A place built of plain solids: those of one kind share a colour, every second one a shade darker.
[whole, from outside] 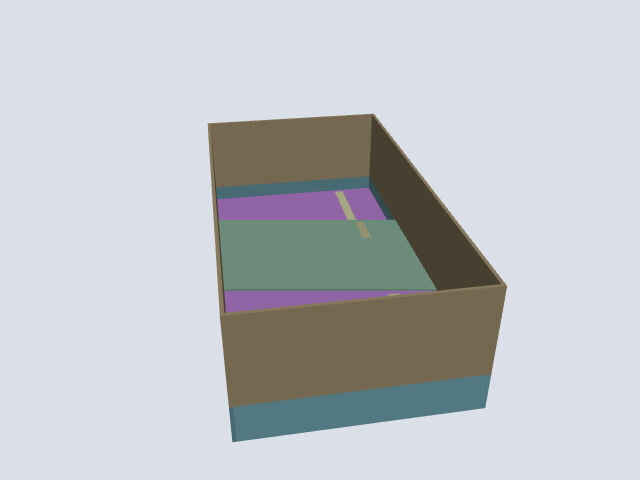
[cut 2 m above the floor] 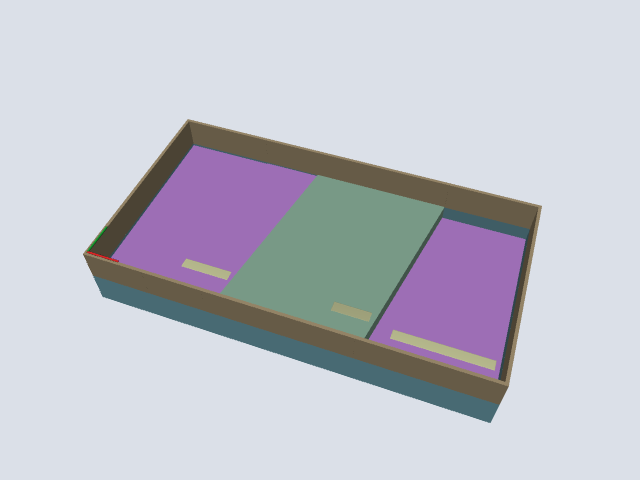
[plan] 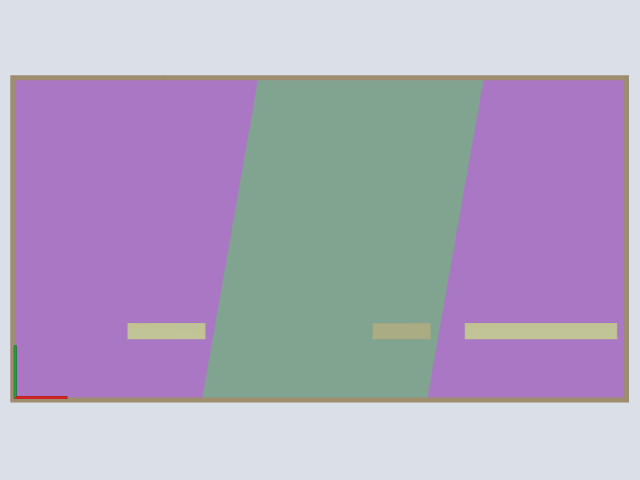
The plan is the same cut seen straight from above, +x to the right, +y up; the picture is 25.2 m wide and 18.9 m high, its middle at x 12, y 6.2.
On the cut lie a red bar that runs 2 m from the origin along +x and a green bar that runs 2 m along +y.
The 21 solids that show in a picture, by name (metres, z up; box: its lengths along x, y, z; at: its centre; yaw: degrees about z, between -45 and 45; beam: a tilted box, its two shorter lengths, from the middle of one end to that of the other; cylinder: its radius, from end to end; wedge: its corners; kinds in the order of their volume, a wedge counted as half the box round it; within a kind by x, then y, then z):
{
 "piece_1": {"wedge": [[0.0, 0.0, -2.3], [0.0, 0.0, -0.18], [0.0, 12.49, -2.3], [0.0, 12.49, -0.18], [3.64, 0.0, -2.3], [3.64, 0.0, -0.18], [5.83, 12.49, -2.3], [5.83, 12.49, -0.18]]},
 "piece_2": {"wedge": [[3.64, 0.0, -2.3], [3.64, 0.0, -0.13], [5.83, 12.49, -2.3], [5.83, 12.49, -0.13], [7.37, 0.0, -2.3], [7.37, 0.0, -0.13], [9.56, 12.49, -2.3], [9.56, 12.49, -0.13]]},
 "piece_3": {"wedge": [[16.23, 0.0, -2.3], [16.23, 0.0, -1.05], [18.44, 12.49, -2.3], [18.44, 12.49, -1.05], [23.97, 0.0, -2.3], [23.97, 0.0, -1.05], [23.97, 12.49, -2.3], [23.97, 12.49, -1.05]]},
 "deck_1": {"wedge": [[7.37, 0.0, -2.3], [7.37, 0.0, 0.0], [9.56, 12.49, -2.3], [9.56, 12.49, 0.0], [16.23, 0.0, -2.3], [16.23, 0.0, 0.0], [18.44, 12.49, -2.3], [18.44, 12.49, 0.0]]},
 "wall_1": {"box": [0.2, 12.89, 5.3], "at": [-0.1, 6.25, 2.6]},
 "wall_2": {"box": [3.79, 0.2, 5.3], "at": [1.74, -0.1, 2.6]},
 "wall_3": {"box": [5.97, 0.2, 5.3], "at": [2.84, 12.59, 2.6]},
 "wall_4": {"box": [3.73, 0.2, 5.3], "at": [5.5, -0.1, 2.6]},
 "wall_5": {"box": [3.73, 0.2, 5.3], "at": [7.69, 12.59, 2.6]},
 "wall_6": {"box": [8.86, 0.2, 5.3], "at": [11.8, -0.1, 2.6]},
 "wall_7": {"box": [8.88, 0.2, 5.3], "at": [14.0, 12.59, 2.6]},
 "wall_8": {"box": [7.89, 0.2, 5.3], "at": [20.18, -0.1, 2.6]},
 "wall_9": {"box": [5.68, 0.2, 5.3], "at": [21.28, 12.59, 2.6]},
 "wall_10": {"box": [0.2, 12.89, 5.3], "at": [24.07, 6.25, 2.6]},
 "wallfoot_1": {"box": [0.2, 12.49, 2.3], "at": [-0.1, 6.25, -1.15]},
 "wallfoot_2": {"box": [24.37, 0.2, 2.3], "at": [11.98, -0.1, -1.15]},
 "wallfoot_3": {"box": [24.37, 0.2, 2.3], "at": [11.98, 12.59, -1.15]},
 "wallfoot_4": {"box": [0.2, 12.49, 2.3], "at": [24.07, 6.25, -1.15]},
 "mat_1": {"wedge": [[4.42, 2.29, -0.2], [4.42, 2.29, -0.13], [4.42, 2.93, -0.2], [4.42, 2.93, -0.13], [4.49, 2.35, -0.11], [4.49, 2.87, -0.11], [7.43, 2.35, -0.11], [7.43, 2.87, -0.11], [7.5, 2.29, -0.2], [7.5, 2.29, -0.13], [7.5, 2.93, -0.2], [7.5, 2.93, -0.13]]},
 "mat_2": {"wedge": [[14.07, 2.29, -0.07], [14.07, 2.29, 0.0], [14.07, 2.93, -0.07], [14.07, 2.93, 0.0], [14.12, 2.34, 0.02], [14.12, 2.88, 0.02], [16.31, 2.34, 0.02], [16.31, 2.88, 0.02], [16.36, 2.29, -0.07], [16.36, 2.29, 0.0], [16.36, 2.94, -0.07], [16.36, 2.94, 0.0]]},
 "mat_3": {"wedge": [[17.7, 2.29, -1.12], [17.7, 2.29, -1.05], [17.7, 2.94, -1.12], [17.7, 2.94, -1.05], [17.77, 2.36, -1.03], [17.77, 2.86, -1.03], [23.63, 2.36, -1.03], [23.63, 2.86, -1.03], [23.7, 2.29, -1.12], [23.7, 2.29, -1.05], [23.7, 2.94, -1.12], [23.7, 2.94, -1.05]]}
}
